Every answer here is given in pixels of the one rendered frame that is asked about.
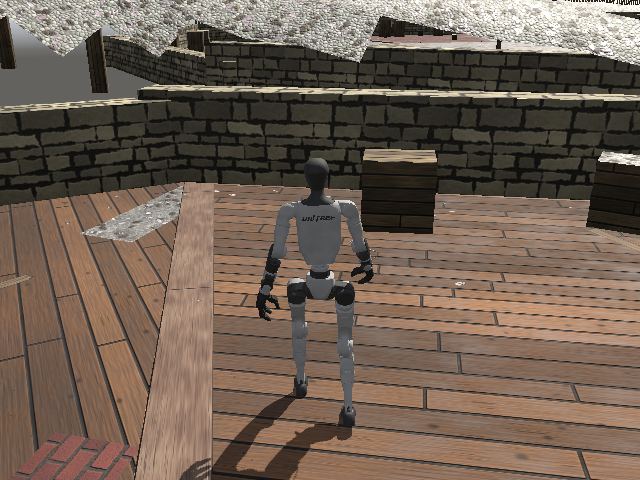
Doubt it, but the robot right upper arm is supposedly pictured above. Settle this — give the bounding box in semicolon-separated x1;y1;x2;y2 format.
338;200;367;253

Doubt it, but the left robot forearm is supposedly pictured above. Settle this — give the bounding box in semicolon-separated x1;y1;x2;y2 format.
259;244;281;295

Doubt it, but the right robot forearm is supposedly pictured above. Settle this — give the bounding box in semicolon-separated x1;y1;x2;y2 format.
356;237;373;271

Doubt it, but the robot left upper arm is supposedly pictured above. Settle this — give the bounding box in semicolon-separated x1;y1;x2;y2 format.
271;202;297;259

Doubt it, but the robot head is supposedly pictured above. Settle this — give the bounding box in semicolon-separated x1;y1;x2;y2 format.
301;158;335;206

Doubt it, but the robot torso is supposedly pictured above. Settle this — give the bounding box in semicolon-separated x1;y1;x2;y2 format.
295;196;341;300

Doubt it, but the robot right hand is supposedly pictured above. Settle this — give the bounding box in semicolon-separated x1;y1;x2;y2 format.
351;266;374;284

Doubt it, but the robot left hand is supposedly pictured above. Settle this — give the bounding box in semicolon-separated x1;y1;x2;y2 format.
256;291;280;321

